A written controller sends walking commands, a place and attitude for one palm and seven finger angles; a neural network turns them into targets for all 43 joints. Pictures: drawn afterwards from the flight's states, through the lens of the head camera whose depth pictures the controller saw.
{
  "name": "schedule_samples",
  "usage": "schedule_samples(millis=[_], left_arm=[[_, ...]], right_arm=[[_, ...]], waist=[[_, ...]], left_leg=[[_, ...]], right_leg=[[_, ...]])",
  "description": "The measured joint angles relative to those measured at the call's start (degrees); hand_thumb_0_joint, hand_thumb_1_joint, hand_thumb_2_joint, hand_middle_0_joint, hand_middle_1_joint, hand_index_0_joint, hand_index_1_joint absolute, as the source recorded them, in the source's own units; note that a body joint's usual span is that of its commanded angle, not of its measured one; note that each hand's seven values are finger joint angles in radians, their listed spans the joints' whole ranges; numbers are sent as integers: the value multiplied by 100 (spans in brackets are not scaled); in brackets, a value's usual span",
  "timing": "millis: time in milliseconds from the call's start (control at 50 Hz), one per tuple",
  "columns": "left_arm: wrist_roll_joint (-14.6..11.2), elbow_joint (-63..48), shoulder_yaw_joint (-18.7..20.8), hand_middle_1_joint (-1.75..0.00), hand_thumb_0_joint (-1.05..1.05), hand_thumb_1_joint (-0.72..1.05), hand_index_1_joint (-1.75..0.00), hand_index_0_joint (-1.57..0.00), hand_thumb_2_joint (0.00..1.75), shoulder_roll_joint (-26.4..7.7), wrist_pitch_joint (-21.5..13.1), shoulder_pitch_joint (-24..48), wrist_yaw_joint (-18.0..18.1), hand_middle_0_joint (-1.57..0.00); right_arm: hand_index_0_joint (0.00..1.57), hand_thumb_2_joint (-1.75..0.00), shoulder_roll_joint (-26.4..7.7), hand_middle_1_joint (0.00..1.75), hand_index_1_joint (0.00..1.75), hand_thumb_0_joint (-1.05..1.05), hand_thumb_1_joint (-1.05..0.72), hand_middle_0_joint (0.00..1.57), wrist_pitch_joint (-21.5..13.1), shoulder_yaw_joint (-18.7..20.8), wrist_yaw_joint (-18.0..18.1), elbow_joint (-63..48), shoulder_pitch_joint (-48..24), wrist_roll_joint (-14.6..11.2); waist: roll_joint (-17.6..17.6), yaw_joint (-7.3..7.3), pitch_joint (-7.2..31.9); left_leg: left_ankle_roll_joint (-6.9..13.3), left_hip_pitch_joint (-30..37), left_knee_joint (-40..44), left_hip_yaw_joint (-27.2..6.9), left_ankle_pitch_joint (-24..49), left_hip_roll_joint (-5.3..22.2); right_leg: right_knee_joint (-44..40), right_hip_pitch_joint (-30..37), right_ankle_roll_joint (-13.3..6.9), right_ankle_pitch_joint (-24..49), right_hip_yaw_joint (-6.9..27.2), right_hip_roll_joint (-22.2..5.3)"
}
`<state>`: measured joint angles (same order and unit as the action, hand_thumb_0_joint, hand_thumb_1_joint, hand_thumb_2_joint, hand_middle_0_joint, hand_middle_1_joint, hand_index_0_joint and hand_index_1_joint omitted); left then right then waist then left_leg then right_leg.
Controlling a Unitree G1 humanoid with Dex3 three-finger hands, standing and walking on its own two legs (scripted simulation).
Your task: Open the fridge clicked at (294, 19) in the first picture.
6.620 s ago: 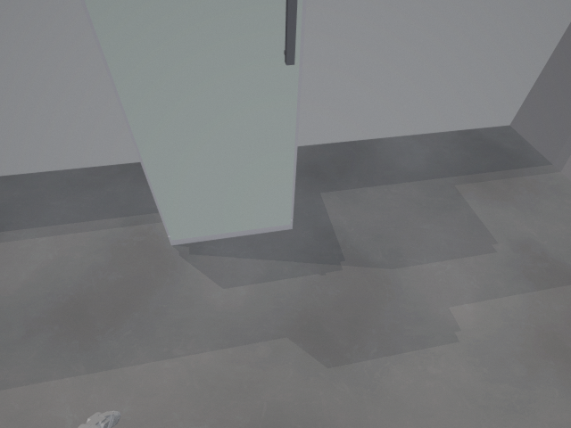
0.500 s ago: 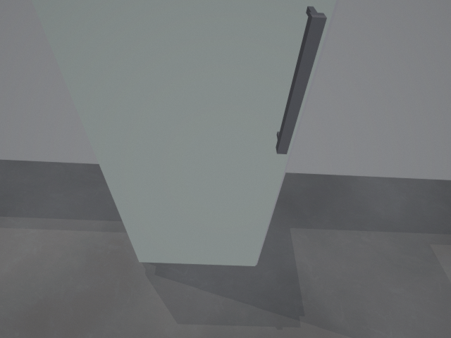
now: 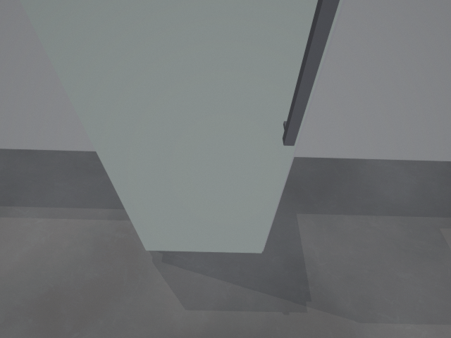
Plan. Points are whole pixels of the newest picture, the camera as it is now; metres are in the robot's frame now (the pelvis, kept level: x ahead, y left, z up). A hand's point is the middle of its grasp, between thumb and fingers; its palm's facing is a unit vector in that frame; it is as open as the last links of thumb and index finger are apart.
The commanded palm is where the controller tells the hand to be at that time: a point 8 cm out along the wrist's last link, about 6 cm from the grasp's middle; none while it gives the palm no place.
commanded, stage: raise the hand to about handle height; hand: right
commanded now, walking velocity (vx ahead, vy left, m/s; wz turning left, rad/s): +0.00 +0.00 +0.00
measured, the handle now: (302, 78) +0.52 -0.10 +0.20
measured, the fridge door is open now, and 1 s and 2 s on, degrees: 0 0 0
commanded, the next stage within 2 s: none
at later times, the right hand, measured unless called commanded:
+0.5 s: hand out of the picture +0.13 -0.21 +0.00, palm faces +0.18 +0.98 -0.06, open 9.3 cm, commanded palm +0.13 -0.25 +0.02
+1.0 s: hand (407, 283) +0.20 -0.24 +0.08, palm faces +0.02 +1.00 -0.06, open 12.3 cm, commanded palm +0.17 -0.29 +0.11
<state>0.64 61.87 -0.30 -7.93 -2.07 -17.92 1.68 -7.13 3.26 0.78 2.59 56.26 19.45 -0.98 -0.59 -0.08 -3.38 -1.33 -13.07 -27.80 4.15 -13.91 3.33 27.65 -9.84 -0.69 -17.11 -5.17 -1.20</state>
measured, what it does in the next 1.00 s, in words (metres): stands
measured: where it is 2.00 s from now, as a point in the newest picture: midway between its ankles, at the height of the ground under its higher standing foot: outside the picture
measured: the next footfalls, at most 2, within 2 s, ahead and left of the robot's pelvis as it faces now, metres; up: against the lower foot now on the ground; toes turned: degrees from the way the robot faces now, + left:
none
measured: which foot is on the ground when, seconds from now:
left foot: down 0.00-1.00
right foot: down 0.00-1.00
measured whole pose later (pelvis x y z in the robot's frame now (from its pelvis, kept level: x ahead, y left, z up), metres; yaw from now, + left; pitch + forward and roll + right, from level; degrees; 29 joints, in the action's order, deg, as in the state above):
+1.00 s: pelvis -0.02 +0.00 -0.02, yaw -2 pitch +1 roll +2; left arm -3.3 36.0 -1.4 -17.8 -18.1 -17.0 4.3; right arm -19.1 -6.4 19.3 -23.6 -1.1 14.4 -20.2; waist -2.4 1.2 1.8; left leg -0.9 -21.5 -38.6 6.4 -18.3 3.2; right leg 42.0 -20.9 -0.6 -22.7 -2.2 -2.3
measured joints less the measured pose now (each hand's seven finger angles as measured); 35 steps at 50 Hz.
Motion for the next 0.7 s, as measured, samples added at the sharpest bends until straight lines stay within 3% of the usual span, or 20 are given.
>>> schedule_samples(millis=[20, 80, 120, 160, 220, 280, 320, 380, 440, 500, 540, 600, 700], left_arm=[[-19, -211, -39, -30, 1, 91, -30, -20, 90, -35, -223, -75, 149, -20], [-208, -631, -50, -30, 3, 93, -30, -20, 90, -309, -1017, -267, 251, -20], [-287, -961, -24, -30, 3, 93, -30, -20, 90, -521, -1339, -180, 271, -20], [-247, -1325, 45, -30, 3, 93, -30, -20, 90, -687, -1554, 36, 240, -20], [-179, -1909, 206, -30, 3, 92, -30, -20, 90, -768, -1667, 442, 72, -20], [-121, -2480, 338, -30, 2, 92, -30, -19, 90, -742, -1574, 817, -156, -20], [-102, -2840, 402, -30, 2, 91, -30, -19, 90, -739, -1443, 980, -261, -20], [-116, -3284, 449, -30, 2, 91, -30, -19, 90, -801, -1228, 1065, -296, -20], [-123, -3471, 429, -30, 1, 91, -30, -19, 90, -842, -1159, 995, -217, -20], [-154, -3350, 280, -30, 1, 91, -30, -19, 90, -843, -1241, 908, -115, -20], [-187, -3164, 108, -30, 1, 91, -30, -19, 90, -822, -1323, 898, -49, -20], [-229, -2893, -157, -30, 1, 91, -30, -20, 90, -685, -1370, 900, 39, -20], [-268, -2763, -404, -30, 2, 90, -30, -20, 90, -379, -1278, 681, 97, -20]], right_arm=[[20, -90, -84, 30, 30, 3, -94, 20, 236, 78, 109, -1048, 330, -165], [20, -89, -367, 31, 31, 5, -94, 20, -42, 50, 447, -3239, 787, -462], [20, -88, -428, 33, 33, 5, -91, 20, -231, 38, 466, -4315, 725, -627], [20, -87, -397, 34, 34, 4, -88, 20, -639, 90, 303, -4973, 452, -726], [20, -85, -234, 38, 38, 3, -81, 20, -1595, 288, -368, -5269, 38, -942], [20, -82, -126, 42, 42, 1, -74, 20, -2541, 515, -1407, -5180, 66, -1157], [21, -81, -218, 44, 45, 1, -69, 21, -2856, 663, -1987, -5088, 284, -1153], [22, -78, -450, 49, 49, 1, -61, 22, -2698, 861, -2340, -5182, 828, -1231], [23, -75, -606, 53, 53, 1, -54, 23, -2517, 1135, -2241, -5510, 1286, -1440], [23, -72, -637, 58, 58, 1, -47, 23, -2744, 1343, -2105, -5919, 1314, -1670], [23, -70, -604, 61, 61, 1, -42, 23, -2935, 1364, -2199, -6076, 992, -1794], [23, -67, -642, 65, 65, 1, -35, 23, -2840, 1247, -2557, -6033, 244, -1818], [24, -62, -1081, 73, 73, 1, -23, 24, -1633, 1216, -3001, -5617, -499, -1659]], waist=[[13, 26, -42], [-10, 101, 196], [-79, 41, 318], [-106, -68, 474], [-10, -141, 728], [198, -155, 860], [342, -97, 842], [425, 62, 751], [336, 258, 691], [143, 410, 657], [3, 461, 607], [-141, 419, 543], [-191, 91, 537]], left_leg=[[11, 19, -30, -6, -16, -3], [25, -86, -174, 30, -120, 62], [15, -117, -258, 93, -180, 91], [13, -293, -432, 140, -254, 112], [50, -788, -863, 88, -412, 96], [115, -1336, -1427, 3, -633, 52], [157, -1628, -1788, -22, -792, 23], [184, -1869, -2140, 26, -969, -1], [216, -1920, -2269, 184, -1056, -20], [226, -1887, -2298, 389, -1086, -26], [224, -1884, -2323, 495, -1086, -22], [215, -1910, -2320, 559, -1042, -12], [187, -1806, -2036, 368, -832, -30]], right_leg=[[20, 29, 11, -26, -5, -4], [48, -52, 17, -41, 38, 51], [165, -131, 2, -84, 105, 68], [382, -348, -6, -162, 159, 70], [800, -806, 29, -331, 124, 22], [1326, -1293, 85, -565, 63, -59], [1678, -1564, 113, -729, 54, -112], [2071, -1841, 152, -909, 121, -165], [2336, -2021, 165, -1014, 290, -204], [2548, -2163, 171, -1074, 505, -220], [2674, -2254, 168, -1091, 619, -217], [2738, -2339, 170, -1058, 688, -205], [2363, -2100, 134, -873, 478, -203]])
